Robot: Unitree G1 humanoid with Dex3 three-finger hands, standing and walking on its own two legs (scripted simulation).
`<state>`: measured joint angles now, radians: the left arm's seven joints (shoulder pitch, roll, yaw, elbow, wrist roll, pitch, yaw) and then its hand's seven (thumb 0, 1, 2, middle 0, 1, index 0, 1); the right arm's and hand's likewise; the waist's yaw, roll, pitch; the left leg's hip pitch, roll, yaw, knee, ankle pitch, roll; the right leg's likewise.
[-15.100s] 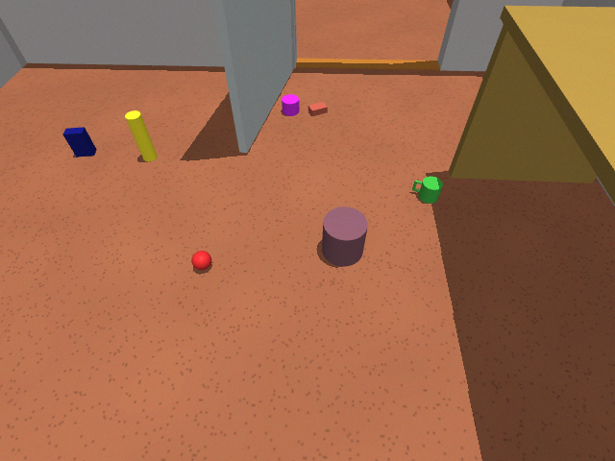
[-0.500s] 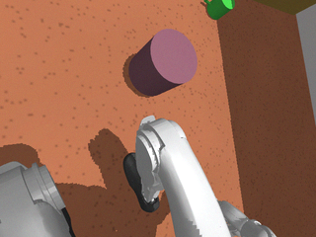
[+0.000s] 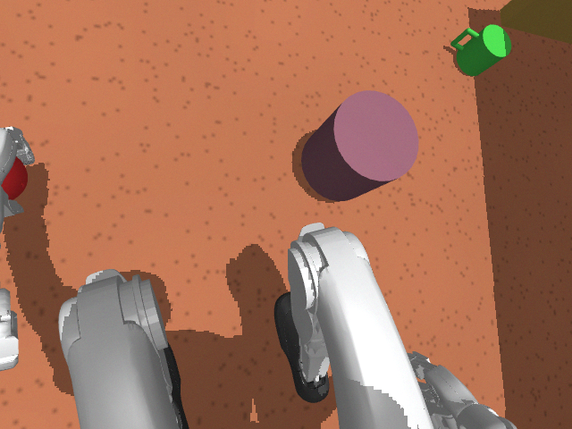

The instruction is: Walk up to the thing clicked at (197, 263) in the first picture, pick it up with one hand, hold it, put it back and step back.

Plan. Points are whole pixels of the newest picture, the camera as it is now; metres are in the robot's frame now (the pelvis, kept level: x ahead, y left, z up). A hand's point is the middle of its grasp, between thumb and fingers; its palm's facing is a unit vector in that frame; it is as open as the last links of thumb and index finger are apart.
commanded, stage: settle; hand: left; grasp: from above
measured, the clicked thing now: out of the picture +0.46 +0.32 -0.19
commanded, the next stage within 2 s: lift in 0.16 s
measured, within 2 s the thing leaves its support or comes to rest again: neither
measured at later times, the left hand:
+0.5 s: hand out of the picture +0.44 +0.31 -0.12, palm faces -0.47 -0.10 -0.88, open 8.8 cm
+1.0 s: hand out of the picture +0.38 +0.31 +0.03, palm faces -0.45 -0.12 -0.89, open 8.8 cm
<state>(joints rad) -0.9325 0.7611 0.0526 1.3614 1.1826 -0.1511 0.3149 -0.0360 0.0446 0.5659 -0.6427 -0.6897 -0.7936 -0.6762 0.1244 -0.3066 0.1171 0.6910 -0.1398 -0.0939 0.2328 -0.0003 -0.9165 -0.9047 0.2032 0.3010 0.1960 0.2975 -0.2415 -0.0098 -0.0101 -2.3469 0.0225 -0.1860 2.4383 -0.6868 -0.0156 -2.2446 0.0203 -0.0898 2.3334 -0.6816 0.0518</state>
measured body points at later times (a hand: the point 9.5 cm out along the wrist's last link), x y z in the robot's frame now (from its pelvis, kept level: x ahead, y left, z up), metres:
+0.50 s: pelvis -0.01 +0.00 +0.03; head +0.22 +0.07 +0.41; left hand +0.46 +0.31 -0.07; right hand +0.05 -0.27 -0.08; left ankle +0.07 +0.13 -0.29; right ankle +0.10 -0.13 -0.29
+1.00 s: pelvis -0.01 +0.00 +0.13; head +0.17 +0.05 +0.54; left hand +0.40 +0.31 +0.08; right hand +0.13 -0.26 +0.01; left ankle +0.07 +0.13 -0.29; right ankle +0.10 -0.13 -0.29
